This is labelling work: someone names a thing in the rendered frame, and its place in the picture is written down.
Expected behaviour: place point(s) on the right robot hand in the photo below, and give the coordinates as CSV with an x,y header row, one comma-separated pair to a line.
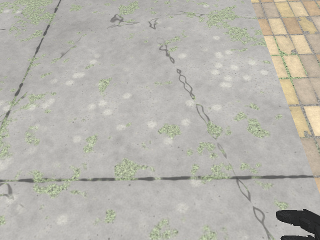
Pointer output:
x,y
306,219

